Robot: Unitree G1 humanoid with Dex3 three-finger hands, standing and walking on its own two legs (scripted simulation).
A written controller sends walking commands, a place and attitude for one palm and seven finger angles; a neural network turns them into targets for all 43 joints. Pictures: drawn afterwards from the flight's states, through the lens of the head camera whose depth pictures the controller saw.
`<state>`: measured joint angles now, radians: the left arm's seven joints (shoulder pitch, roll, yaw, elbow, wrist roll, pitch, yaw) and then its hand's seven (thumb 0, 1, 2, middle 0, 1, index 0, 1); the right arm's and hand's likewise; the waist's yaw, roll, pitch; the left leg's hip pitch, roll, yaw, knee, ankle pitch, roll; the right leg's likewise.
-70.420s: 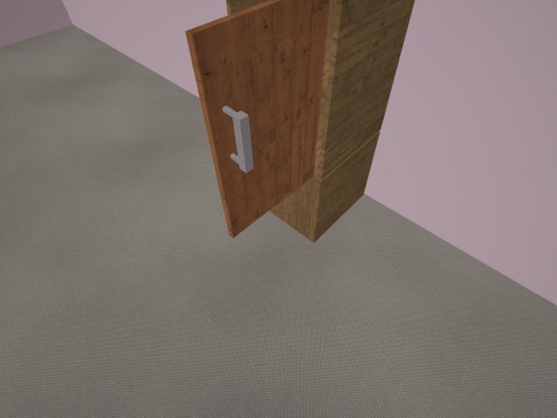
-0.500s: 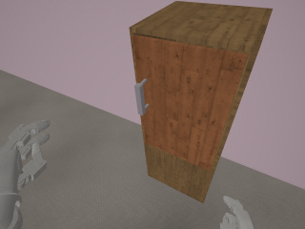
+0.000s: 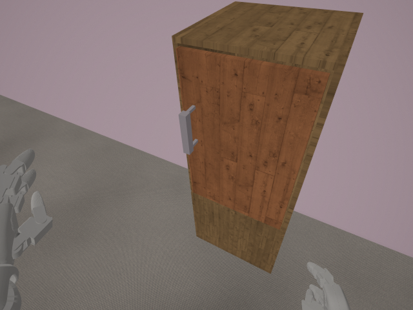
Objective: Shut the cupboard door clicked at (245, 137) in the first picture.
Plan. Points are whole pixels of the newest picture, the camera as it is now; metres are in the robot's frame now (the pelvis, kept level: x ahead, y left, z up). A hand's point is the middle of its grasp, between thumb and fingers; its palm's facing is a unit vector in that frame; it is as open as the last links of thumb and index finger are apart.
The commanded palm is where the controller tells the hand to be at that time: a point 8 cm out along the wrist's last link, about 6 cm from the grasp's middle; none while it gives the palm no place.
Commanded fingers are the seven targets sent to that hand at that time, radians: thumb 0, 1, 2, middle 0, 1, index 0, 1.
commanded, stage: step back with the hand held close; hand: left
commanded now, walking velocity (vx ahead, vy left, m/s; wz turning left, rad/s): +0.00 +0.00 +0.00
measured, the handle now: (190, 129) +0.61 +0.13 +0.01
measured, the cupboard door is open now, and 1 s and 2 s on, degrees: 0 0 0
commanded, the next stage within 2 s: stop stepping back and stand still in 1.54 s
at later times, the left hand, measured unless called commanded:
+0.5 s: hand (33, 230) +0.17 +0.28 +0.15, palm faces +0.37 -0.79 -0.49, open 7.4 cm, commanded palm +0.12 +0.32 +0.17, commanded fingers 0.00 0.90 0.90 -0.20 -0.30 -0.20 -0.30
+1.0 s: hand out of the picture +0.10 +0.29 +0.16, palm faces +0.45 -0.77 -0.45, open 7.4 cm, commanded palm +0.03 +0.33 +0.17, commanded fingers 0.00 0.90 0.90 -0.20 -0.30 -0.20 -0.30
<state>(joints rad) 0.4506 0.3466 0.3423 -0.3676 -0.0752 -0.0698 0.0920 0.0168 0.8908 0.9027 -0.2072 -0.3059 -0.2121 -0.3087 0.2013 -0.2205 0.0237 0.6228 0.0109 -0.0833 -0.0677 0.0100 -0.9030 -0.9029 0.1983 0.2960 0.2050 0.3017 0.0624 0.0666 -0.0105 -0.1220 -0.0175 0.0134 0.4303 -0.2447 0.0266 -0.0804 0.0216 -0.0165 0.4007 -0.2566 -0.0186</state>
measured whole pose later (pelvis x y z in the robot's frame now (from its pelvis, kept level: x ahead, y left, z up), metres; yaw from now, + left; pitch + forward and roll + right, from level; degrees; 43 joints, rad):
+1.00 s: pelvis -0.10 +0.03 -0.02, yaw +1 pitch +0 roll -3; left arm 0.51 0.43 0.45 -0.48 -0.01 -0.27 0.15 0.02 0.89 0.90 -0.21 -0.30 -0.21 -0.31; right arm 0.25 -0.22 0.00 0.58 0.00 -0.07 -0.07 0.01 -0.90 -0.90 0.20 0.30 0.21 0.30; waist -0.02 0.01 0.00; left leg -0.47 -0.01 0.02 0.64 -0.17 0.07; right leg -0.39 0.05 0.01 0.63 -0.20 0.02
